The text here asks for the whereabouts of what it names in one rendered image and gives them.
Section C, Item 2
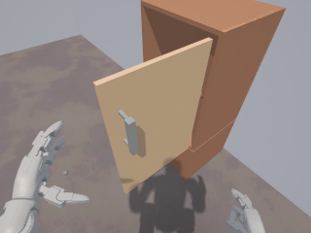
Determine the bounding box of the robot left hand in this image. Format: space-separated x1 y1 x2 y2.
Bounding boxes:
12 120 90 209

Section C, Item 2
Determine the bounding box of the cupboard door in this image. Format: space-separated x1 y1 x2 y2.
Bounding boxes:
93 37 213 194

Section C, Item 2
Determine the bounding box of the robot right hand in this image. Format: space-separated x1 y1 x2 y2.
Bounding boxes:
226 188 265 233

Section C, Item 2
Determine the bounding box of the handle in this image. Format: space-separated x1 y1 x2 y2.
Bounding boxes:
118 110 139 156

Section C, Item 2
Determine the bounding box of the robot left forearm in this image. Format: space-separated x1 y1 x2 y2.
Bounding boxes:
0 198 41 233

